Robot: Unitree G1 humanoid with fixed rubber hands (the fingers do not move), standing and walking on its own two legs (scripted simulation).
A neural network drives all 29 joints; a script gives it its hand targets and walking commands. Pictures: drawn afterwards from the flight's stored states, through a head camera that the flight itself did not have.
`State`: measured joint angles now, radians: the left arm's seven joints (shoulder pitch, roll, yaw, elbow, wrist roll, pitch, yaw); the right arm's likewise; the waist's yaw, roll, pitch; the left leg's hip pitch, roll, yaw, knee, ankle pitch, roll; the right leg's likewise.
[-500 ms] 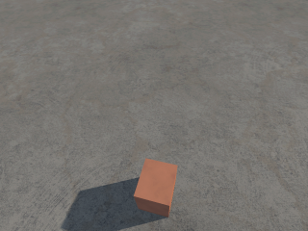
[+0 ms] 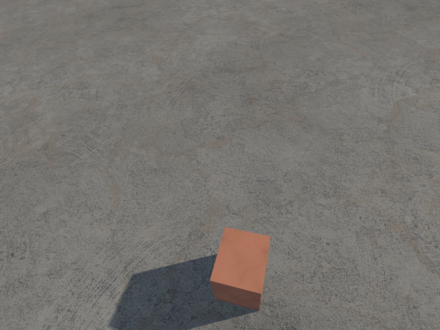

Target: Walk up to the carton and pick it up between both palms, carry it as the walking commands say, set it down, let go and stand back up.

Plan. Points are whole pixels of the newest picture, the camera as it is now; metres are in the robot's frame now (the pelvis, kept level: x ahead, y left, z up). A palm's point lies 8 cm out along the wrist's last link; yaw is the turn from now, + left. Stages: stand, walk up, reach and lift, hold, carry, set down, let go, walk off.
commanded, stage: walk up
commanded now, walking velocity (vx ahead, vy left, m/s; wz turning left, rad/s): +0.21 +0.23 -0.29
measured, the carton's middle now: (242, 269) +0.48 +0.04 -0.65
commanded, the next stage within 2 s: none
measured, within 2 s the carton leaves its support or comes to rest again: neither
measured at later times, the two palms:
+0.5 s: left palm (127, 298) +0.21 +0.26 -0.12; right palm out of the picture -0.08 -0.12 -0.15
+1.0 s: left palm out of the picture +0.12 +0.31 -0.14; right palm out of the picture +0.12 -0.14 -0.14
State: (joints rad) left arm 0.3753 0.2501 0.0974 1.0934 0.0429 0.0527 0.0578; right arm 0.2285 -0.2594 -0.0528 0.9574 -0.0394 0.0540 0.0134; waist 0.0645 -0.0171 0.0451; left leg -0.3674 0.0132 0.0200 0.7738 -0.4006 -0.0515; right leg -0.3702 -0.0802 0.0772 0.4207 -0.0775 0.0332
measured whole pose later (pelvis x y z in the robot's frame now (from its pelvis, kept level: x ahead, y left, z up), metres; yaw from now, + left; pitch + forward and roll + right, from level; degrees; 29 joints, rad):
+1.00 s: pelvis +0.12 +0.09 +0.00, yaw -7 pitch -1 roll +0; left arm 0.29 0.16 0.00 1.13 0.01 -0.01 0.04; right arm 0.22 -0.14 -0.02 1.10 0.00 -0.02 -0.03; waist 0.01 -0.02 0.04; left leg -0.13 0.02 0.11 0.37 -0.21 0.02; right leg -0.03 -0.05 -0.09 0.33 -0.27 0.02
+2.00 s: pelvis +0.07 +0.10 +0.00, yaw -10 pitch -1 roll +0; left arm 0.28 0.19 0.03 1.06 0.02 0.01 0.02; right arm 0.27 -0.15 -0.02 1.05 0.00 -0.02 -0.02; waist 0.02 -0.03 0.03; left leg -0.11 -0.01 0.06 0.34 -0.22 0.02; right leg -0.14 -0.11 -0.02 0.35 -0.18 0.08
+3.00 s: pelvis +0.05 +0.08 -0.01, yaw -9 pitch +11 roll +0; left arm -0.08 0.25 -0.03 0.67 -0.07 0.60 0.00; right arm -0.07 -0.20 0.05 0.64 0.09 0.62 -0.06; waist 0.01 0.00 -0.07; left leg -0.47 0.05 0.03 0.58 -0.30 -0.01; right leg -0.48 -0.05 -0.03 0.55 -0.25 0.03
